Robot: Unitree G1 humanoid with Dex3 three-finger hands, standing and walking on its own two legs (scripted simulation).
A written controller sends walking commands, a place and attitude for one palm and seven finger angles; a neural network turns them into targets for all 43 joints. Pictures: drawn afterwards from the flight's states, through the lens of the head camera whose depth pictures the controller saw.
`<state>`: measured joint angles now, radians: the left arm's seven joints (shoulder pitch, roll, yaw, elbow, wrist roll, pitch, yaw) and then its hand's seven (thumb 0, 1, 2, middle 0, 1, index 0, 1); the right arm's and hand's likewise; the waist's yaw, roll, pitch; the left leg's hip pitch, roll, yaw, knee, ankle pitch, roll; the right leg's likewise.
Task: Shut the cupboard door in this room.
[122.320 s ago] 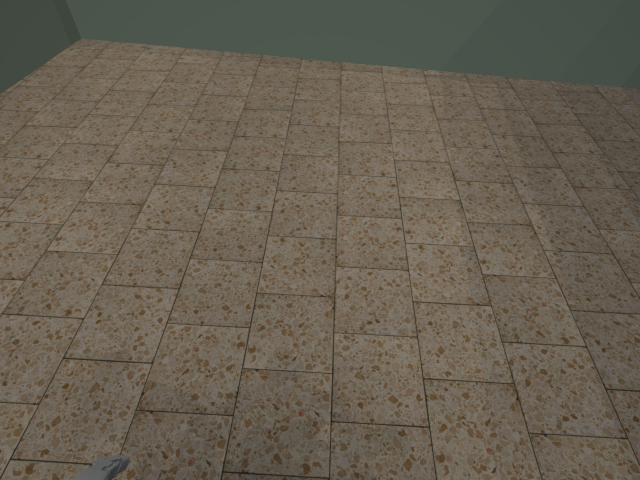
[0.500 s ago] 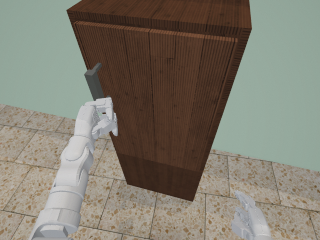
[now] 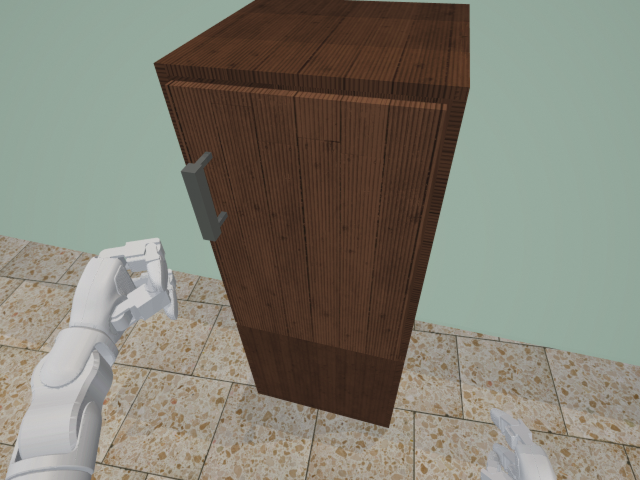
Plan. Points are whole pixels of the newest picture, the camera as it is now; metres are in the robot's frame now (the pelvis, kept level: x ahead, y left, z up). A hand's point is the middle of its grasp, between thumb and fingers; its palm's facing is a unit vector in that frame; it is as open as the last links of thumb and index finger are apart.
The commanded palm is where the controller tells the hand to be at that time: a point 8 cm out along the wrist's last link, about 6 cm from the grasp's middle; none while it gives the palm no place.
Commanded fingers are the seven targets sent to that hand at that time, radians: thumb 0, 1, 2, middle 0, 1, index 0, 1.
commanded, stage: draw the hand back to the body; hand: left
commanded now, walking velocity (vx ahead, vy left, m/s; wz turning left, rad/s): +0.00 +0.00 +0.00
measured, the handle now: (209, 196) +0.51 +0.22 +0.10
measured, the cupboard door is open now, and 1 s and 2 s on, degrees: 0 0 0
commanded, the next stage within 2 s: step back with the hand held close in 1.04 s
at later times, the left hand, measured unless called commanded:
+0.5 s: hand (73, 322) +0.22 +0.26 +0.16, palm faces +0.39 -0.85 -0.35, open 4.9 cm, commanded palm +0.17 +0.30 +0.18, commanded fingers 0.00 0.90 0.90 -0.39 -0.51 -0.39 -0.51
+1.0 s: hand (58, 321) +0.22 +0.27 +0.18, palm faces +0.44 -0.80 -0.40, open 7.4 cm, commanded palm +0.17 +0.31 +0.19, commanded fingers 0.00 0.90 0.90 -0.20 -0.30 -0.20 -0.30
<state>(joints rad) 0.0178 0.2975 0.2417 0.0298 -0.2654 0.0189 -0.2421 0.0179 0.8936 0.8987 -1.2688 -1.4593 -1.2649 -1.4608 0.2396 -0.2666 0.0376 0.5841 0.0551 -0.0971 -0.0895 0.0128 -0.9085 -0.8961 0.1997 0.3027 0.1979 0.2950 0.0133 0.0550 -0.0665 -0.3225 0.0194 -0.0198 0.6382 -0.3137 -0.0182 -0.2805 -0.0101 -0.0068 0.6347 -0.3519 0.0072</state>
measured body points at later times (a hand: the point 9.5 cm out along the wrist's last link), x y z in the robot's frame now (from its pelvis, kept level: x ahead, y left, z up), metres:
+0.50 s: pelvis +0.01 +0.02 +0.02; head -0.02 -0.01 +0.46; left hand +0.20 +0.31 +0.18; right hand +0.19 -0.20 -0.07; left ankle +0.02 +0.13 -0.72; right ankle -0.01 -0.12 -0.72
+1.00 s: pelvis +0.02 +0.01 +0.02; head +0.00 -0.01 +0.47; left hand +0.19 +0.31 +0.20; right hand +0.21 -0.21 -0.07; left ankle +0.02 +0.13 -0.72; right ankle -0.01 -0.12 -0.72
